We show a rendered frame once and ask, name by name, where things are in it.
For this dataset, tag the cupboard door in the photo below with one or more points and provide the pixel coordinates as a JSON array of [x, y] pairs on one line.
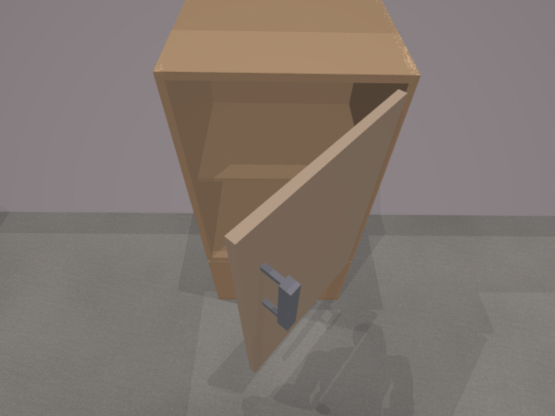
[[308, 228]]

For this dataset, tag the handle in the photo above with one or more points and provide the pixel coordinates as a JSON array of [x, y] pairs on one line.
[[288, 296]]

